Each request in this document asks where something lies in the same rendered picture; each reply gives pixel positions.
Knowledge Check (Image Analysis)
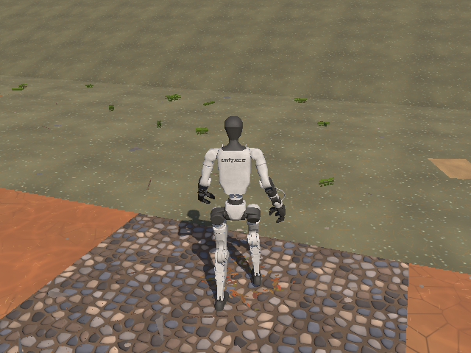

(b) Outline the right robot upper arm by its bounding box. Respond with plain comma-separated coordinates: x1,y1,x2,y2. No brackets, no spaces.
249,148,271,189

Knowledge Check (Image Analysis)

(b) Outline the robot left forearm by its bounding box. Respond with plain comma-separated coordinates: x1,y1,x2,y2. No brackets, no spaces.
197,176,208,196

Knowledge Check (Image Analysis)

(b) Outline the robot right foot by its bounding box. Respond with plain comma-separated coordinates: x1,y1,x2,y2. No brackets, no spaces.
251,268,261,285

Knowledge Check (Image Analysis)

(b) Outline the robot right hand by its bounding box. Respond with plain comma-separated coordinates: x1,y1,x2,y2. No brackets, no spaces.
269,204,286,223

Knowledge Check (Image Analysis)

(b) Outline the robot right forearm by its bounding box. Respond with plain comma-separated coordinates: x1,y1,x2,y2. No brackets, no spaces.
265,177,283,208

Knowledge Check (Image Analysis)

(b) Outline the humanoid robot head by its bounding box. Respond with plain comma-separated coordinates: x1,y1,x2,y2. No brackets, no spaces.
222,116,246,151

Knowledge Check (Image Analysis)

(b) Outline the robot left hand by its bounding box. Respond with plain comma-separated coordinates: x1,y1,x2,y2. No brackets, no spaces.
198,192,215,204

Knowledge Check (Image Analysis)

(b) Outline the left robot upper arm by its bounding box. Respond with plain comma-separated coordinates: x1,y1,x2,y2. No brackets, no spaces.
199,148,219,187

